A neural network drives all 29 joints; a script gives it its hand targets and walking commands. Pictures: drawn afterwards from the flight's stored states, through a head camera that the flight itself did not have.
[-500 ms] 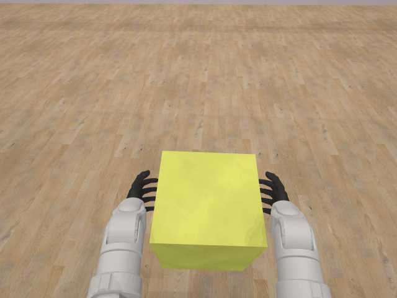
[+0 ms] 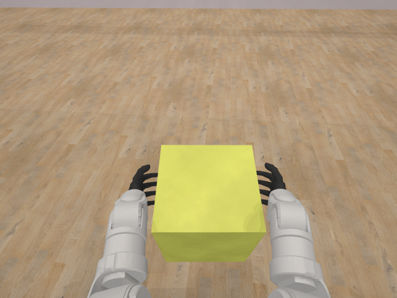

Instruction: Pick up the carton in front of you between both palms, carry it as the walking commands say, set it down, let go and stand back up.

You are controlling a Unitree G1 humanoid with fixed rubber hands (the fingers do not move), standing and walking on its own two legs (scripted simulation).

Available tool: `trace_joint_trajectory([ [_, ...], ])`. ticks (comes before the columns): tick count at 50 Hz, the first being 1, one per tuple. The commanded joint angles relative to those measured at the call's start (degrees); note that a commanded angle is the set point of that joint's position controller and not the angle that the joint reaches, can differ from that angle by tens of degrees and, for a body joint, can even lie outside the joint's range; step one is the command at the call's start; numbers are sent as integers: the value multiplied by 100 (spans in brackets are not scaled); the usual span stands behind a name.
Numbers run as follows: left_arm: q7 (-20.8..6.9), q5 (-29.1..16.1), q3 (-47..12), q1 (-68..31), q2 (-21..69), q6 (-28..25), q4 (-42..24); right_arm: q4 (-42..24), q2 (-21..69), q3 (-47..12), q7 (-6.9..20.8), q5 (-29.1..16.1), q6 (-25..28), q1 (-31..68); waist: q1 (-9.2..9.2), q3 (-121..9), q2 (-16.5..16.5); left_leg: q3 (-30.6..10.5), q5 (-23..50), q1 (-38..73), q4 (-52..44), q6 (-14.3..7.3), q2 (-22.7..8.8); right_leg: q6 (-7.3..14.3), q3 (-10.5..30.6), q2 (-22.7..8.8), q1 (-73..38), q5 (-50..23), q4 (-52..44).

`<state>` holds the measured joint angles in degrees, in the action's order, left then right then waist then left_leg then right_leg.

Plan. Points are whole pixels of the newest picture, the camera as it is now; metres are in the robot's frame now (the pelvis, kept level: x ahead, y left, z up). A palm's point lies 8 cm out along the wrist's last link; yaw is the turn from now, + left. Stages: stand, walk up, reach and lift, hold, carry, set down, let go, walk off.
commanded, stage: set down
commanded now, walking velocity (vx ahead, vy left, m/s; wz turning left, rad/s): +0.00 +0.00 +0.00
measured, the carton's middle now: (206, 207) +0.34 +0.00 -0.04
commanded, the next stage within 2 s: none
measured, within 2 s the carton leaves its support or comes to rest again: neither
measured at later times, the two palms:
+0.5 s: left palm (156, 214) +0.38 +0.15 -0.15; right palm (257, 224) +0.35 -0.15 -0.15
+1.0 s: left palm (167, 218) +0.45 +0.13 -0.29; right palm (252, 233) +0.39 -0.15 -0.28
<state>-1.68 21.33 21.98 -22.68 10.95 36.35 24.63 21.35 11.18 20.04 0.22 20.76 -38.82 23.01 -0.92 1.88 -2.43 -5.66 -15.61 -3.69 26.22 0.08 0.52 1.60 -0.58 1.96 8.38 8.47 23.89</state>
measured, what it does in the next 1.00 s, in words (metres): lowers itself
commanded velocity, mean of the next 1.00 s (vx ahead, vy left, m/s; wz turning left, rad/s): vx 0.00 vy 0.00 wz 0.00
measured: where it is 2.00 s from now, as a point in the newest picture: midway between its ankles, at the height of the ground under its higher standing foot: outside the picture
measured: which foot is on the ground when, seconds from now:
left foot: down 0.00-1.00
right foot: down 0.00-1.00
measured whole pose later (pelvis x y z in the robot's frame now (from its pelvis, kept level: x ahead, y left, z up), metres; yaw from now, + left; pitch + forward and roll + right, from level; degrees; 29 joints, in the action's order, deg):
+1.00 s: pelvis -0.05 +0.03 -0.20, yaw +0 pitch +46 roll +0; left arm 1.9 14.2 21.7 -58.4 -2.0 14.7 43.6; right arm 26.7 10.5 33.0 -5.9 15.4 -15.8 50.1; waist -4.4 -8.8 -2.0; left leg -3.4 -30.7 -99.6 84.7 0.2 7.2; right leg -3.2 5.1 3.3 104.1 21.6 80.1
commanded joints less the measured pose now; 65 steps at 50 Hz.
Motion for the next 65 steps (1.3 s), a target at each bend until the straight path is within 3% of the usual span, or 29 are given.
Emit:
trace_joint_trajectory([
  [1, -1457, -967, -2118, -3662, 4624, -448, 707, 927, 5162, -2153, 1373, -1053, 310, 3100, -27, -719, 370, 121, -691, -1945, -425, -318, 410, -179, 653, 32, -1313, 1044, -225],
  [6, -1220, -211, -1061, -3811, 3899, -957, 1397, 1525, 4319, -936, 1077, -321, 831, 3229, -118, -613, 218, 148, -519, -2698, 69, -293, 462, -150, 551, 146, -637, 492, 355],
  [10, -1082, -7, -842, -3578, 3404, -1601, 1537, 1504, 3817, -695, 909, -112, 1551, 3138, -146, -1128, 204, 226, 42, -3169, 500, -225, 585, -191, 431, 244, 9, -597, 938],
  [13, -1058, -160, -1132, -3572, 3479, -2145, 1556, 1420, 3933, -1008, 881, -215, 2136, 3214, -112, -1837, 163, 225, 452, -3576, 866, -179, 678, -203, 414, 313, 396, -1117, 1404],
  [17, -1015, -612, -1983, -3940, 3933, -2799, 1487, 1249, 4301, -1795, 930, -533, 2786, 3587, -103, -3214, 109, 201, 1001, -4148, 1500, -44, 720, -213, 368, 406, 887, -1702, 2139],
  [22, -998, -1269, -3231, -4470, 4348, -3050, 985, 769, 4654, -2816, 990, -997, 3075, 4086, -265, -5615, 80, 159, 2089, -4594, 2376, 165, 756, -248, 283, 454, 1268, -2741, 3139],
  [26, -1005, -1414, -3565, -4657, 4518, -2817, 815, 624, 4705, -2987, 1116, -1123, 2872, 4216, -387, -6227, -87, 135, 2235, -4635, 2868, 255, 728, -313, 114, 533, 2552, -2104, 3492],
  [31, -1172, -1281, -3222, -5017, 4524, -2413, 1176, 1063, 4787, -2549, 1346, -1020, 2459, 4508, -415, -5612, -234, 231, 976, -5495, 3123, 209, 757, -317, 2, 539, 3898, -879, 3764],
  [34, -1260, -1174, -2931, -5268, 4453, -2263, 1453, 1250, 4783, -2249, 1387, -929, 2293, 4765, -430, -5392, -225, 288, 492, -6088, 3337, 150, 783, -319, -19, 521, 4353, -539, 3996],
  [41, -1288, -1147, -2582, -5809, 4189, -2260, 1913, 1328, 4719, -2003, 1229, -943, 2257, 5396, -442, -5756, -122, 421, 300, -7126, 4076, 107, 907, -400, -69, 568, 4961, -528, 4724],
  [52, -1180, -1520, -2766, -6809, 3762, -2321, 2202, 1149, 4606, -2126, 750, -1325, 2290, 6395, -483, -6818, -119, 636, 213, -8198, 5335, 107, 1015, -542, -194, 624, 5443, -764, 5897],
  [65, -1043, -1647, -2560, -7844, 3015, -2284, 2803, 1105, 3961, -1567, 450, -1407, 2275, 7515, -666, -6509, -289, 713, -291, -9077, 6395, 77, 1004, -585, -420, 619, 6406, -338, 6960],
])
